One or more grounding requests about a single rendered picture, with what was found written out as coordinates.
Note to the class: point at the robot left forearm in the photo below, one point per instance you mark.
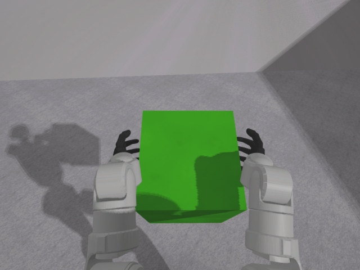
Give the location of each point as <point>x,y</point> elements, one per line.
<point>114,224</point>

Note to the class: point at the carton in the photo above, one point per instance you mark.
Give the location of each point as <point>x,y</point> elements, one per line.
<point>190,167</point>

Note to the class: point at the robot right hand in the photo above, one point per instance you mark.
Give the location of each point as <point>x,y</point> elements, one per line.
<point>256,144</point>

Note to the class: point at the robot right forearm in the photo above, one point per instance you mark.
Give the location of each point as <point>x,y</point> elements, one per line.
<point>270,234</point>

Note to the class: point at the robot left hand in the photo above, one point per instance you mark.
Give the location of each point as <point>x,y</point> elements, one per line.
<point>121,144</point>

